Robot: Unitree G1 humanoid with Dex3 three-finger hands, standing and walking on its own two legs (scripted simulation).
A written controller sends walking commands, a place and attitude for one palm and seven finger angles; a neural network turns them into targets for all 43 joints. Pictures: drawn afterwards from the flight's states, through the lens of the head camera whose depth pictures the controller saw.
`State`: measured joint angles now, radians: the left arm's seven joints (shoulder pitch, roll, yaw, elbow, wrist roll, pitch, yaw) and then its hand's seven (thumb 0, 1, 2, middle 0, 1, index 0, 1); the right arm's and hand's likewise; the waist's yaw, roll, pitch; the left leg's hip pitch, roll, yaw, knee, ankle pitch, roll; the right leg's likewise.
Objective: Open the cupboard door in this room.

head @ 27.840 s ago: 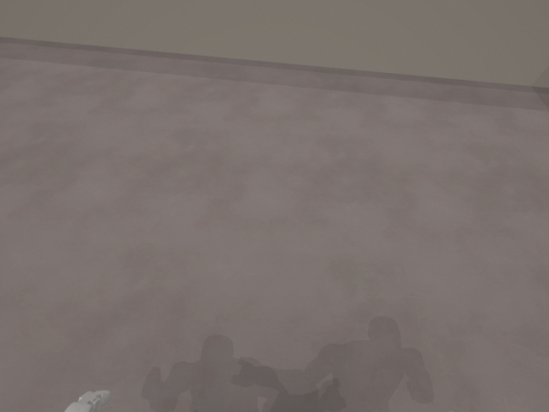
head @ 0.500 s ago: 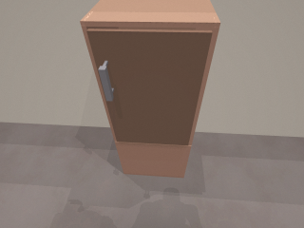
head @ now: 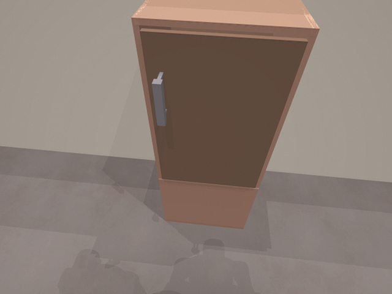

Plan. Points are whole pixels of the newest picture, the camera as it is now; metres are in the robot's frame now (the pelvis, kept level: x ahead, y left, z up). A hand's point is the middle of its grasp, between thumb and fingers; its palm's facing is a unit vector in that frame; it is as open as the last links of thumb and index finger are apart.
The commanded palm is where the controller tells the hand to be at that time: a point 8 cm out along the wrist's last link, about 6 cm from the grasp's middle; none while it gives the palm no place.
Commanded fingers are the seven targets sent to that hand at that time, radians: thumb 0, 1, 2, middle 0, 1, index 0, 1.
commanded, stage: come to a stop and stand still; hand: left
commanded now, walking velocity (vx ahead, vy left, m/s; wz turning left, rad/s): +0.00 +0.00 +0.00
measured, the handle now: (161, 99) +0.58 +0.15 +0.09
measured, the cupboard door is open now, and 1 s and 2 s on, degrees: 0 0 0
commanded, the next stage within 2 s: look again from close up in 0.10 s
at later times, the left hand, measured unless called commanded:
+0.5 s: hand out of the picture -0.01 +0.19 -0.17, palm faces +0.00 -0.97 -0.24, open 7.4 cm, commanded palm none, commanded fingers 0.00 0.90 0.90 -0.20 -0.30 -0.20 -0.30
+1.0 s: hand (119, 237) +0.23 +0.18 -0.01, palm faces +0.23 -0.96 -0.13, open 7.6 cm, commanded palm +0.13 +0.23 -0.05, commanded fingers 0.00 0.64 0.79 -0.22 -0.47 -0.22 -0.47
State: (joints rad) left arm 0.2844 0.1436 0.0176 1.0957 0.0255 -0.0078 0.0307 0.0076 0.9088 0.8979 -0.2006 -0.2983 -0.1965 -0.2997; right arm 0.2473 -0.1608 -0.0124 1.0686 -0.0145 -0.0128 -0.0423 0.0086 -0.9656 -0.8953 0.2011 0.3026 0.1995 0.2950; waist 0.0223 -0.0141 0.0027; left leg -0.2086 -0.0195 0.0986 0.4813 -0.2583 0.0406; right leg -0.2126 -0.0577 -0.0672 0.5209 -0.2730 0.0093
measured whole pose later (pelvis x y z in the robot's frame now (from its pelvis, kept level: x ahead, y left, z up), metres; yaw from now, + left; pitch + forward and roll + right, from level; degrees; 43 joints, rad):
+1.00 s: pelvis +0.02 -0.01 -0.01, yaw +2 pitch +3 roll +1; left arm 0.37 0.18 0.09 0.15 -0.15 -0.16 0.05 0.02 0.86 0.87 -0.21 -0.34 -0.20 -0.35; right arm 0.27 -0.26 -0.03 0.81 0.02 -0.26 -0.06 0.01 -0.92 -0.90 0.20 0.30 0.20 0.29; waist -0.03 0.03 -0.06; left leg -0.31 0.00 0.06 0.58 -0.32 0.02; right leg -0.30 -0.04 -0.10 0.60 -0.35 -0.01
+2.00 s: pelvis -0.02 +0.00 -0.03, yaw +1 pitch +5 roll -2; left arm 0.12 0.38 0.36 0.16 -0.36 -0.26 -0.42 0.00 -0.31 0.38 -0.29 -1.07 -0.29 -1.07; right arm 0.25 -0.27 0.04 0.58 0.05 -0.29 -0.09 0.01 -0.91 -0.90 0.20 0.30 0.20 0.30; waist 0.00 0.01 -0.06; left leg -0.51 0.03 0.05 0.81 -0.38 0.04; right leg -0.46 -0.03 -0.11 0.75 -0.37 0.00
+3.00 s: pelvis -0.01 -0.02 -0.01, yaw +1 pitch +2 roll -1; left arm -0.12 0.45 0.44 0.41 -0.35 -0.10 -0.54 -0.01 -0.50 0.30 -0.30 -1.20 -0.30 -1.20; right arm 0.27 -0.28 0.06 0.59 0.06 -0.21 -0.10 0.01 -0.91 -0.90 0.20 0.30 0.20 0.30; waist 0.01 0.04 -0.04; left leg -0.37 0.03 0.05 0.63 -0.30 0.01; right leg -0.33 -0.01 -0.10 0.60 -0.31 -0.03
